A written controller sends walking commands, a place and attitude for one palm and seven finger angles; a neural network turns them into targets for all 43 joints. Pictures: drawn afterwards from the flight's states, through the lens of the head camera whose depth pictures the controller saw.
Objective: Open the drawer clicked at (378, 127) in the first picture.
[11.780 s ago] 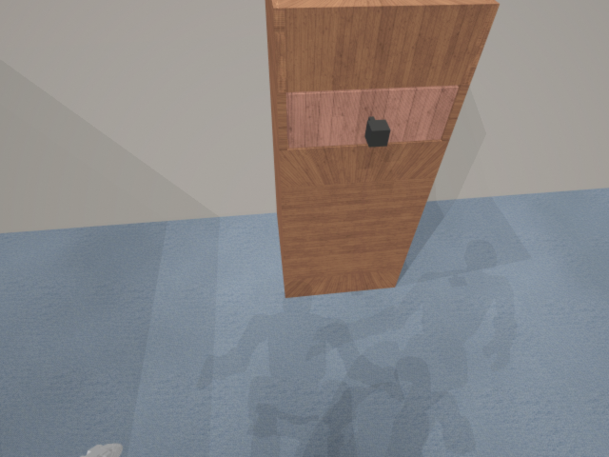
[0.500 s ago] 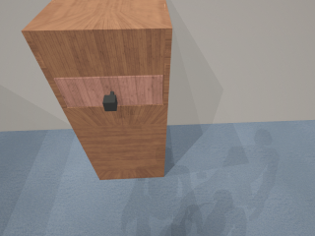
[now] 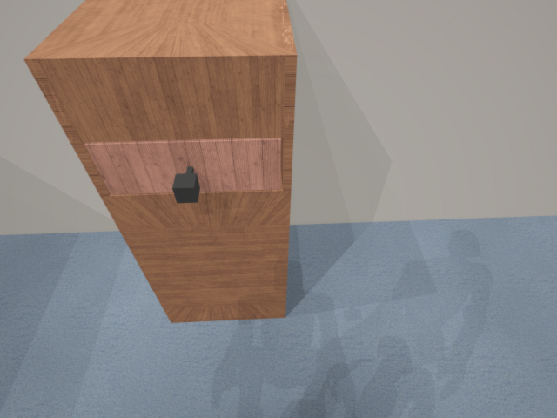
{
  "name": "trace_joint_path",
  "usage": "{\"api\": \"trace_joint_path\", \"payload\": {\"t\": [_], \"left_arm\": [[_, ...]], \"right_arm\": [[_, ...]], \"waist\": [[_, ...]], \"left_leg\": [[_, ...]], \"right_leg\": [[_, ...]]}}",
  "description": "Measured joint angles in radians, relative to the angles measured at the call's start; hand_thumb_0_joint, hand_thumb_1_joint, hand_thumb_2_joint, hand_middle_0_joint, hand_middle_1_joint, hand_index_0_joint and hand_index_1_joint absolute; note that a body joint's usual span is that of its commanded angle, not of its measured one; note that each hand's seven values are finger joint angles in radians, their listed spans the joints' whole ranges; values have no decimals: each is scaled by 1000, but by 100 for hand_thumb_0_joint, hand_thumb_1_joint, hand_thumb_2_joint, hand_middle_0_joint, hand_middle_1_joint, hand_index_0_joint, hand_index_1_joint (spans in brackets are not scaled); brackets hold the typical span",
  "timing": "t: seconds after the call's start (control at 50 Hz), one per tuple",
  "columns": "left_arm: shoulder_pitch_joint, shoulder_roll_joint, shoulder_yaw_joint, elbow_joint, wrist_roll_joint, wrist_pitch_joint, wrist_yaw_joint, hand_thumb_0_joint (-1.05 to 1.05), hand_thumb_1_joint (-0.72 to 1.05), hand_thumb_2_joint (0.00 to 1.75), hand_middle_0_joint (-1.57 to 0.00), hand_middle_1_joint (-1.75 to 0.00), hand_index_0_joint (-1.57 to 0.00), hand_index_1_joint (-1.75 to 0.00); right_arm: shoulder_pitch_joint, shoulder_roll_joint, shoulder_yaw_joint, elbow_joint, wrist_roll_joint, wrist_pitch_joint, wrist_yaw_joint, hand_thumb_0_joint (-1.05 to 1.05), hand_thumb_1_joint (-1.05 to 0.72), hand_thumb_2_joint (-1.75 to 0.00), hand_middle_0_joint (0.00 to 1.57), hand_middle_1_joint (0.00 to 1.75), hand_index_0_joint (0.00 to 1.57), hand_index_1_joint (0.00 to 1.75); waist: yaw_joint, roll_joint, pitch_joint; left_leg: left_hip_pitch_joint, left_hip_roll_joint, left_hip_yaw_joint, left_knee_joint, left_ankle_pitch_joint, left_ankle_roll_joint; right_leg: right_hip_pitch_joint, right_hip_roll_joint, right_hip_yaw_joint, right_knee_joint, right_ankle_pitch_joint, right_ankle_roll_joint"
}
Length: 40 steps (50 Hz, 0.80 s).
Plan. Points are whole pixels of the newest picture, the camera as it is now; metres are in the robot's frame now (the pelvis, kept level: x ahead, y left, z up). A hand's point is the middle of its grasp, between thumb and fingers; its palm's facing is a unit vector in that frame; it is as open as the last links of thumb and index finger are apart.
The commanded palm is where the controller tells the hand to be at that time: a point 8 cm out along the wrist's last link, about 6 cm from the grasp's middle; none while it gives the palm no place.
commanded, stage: look again from close up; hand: left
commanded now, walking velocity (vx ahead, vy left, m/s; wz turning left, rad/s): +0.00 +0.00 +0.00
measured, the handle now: (188, 181) +0.55 +0.22 +0.00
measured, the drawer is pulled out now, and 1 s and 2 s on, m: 0.00 0.00 0.00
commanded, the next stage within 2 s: shuffle to correct the standing spot in 0.46 s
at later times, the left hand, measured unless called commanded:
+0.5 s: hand out of the picture -0.02 +0.15 -0.18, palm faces +0.04 -0.99 -0.16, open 7.3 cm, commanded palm none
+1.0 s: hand out of the picture +0.01 +0.15 -0.19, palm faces +0.09 -0.99 -0.12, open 7.4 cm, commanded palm none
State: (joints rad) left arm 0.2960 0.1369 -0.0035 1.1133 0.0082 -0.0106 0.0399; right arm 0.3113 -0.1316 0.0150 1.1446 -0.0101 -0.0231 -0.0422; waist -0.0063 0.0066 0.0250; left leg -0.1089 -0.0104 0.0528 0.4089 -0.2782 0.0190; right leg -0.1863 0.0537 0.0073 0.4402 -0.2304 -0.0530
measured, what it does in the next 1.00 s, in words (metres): shifts its weight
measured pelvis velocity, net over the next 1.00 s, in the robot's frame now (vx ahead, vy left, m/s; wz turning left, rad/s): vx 0.06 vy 0.01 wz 0.03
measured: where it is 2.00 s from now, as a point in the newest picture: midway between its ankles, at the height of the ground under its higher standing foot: outside the picture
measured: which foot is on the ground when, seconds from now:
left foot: down 0.00-1.00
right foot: down 0.00-0.94, up 0.96-1.00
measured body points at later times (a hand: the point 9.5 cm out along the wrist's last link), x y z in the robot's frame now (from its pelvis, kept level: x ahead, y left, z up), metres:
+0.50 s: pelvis +0.00 -0.01 +0.00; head +0.01 -0.01 +0.45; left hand -0.02 +0.20 -0.16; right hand -0.02 -0.21 -0.16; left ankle -0.04 +0.10 -0.74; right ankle +0.00 -0.08 -0.74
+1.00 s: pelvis +0.06 +0.01 -0.01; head +0.08 +0.03 +0.44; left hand +0.01 +0.21 -0.18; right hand +0.02 -0.20 -0.16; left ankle -0.04 +0.10 -0.74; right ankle +0.02 -0.09 -0.72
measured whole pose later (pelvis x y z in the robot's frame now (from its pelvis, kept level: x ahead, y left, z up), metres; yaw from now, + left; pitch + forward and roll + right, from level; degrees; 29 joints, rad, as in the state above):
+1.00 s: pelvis +0.06 +0.01 -0.01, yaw +2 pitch +0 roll +0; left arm 0.37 0.12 0.03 1.12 0.01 0.00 0.03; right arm 0.38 -0.10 0.01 1.13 -0.02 -0.05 -0.06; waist -0.01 -0.04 0.02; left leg -0.09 -0.01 0.03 0.51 -0.42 0.04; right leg -0.27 0.03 -0.06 0.72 -0.46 -0.04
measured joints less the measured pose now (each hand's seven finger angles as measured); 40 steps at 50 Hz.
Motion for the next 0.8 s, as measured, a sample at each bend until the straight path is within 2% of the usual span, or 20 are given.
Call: {"api": "trace_joint_path", "payload": {"t": [0.6, 0.8], "left_arm": [[27, -23, -5, 10, 0, -3, -1, 1, 92, 90, -20, -30, -20, -30], [71, -22, 24, -20, 10, -1, -20, 1, 91, 90, -20, -30, -20, -30]], "right_arm": [[10, 15, 0, 9, -1, 0, -2, 1, -91, -90, 19, 30, 20, 30], [71, 15, -15, 0, -12, 12, 10, 1, -91, -90, 19, 30, 20, 30]], "waist": [[5, -9, 3], [8, -14, -28]], "left_leg": [[-6, 9, -6, -5, 3, -9], [-58, 15, -43, 136, -100, 4]], "right_leg": [[-1, 9, -6, -13, 6, -10], [-21, 13, -44, 80, -86, -17]]}}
